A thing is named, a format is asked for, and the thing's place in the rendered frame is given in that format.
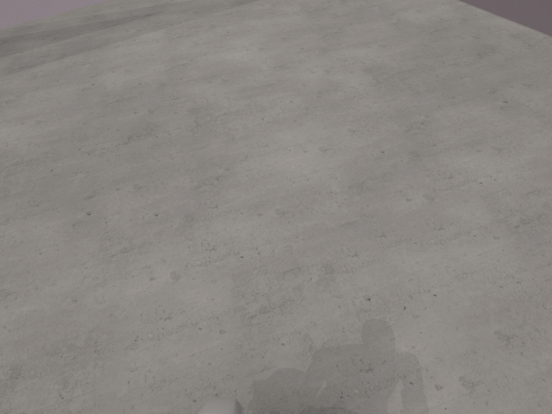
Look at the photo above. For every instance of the left robot thigh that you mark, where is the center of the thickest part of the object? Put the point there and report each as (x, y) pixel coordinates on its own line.
(223, 405)

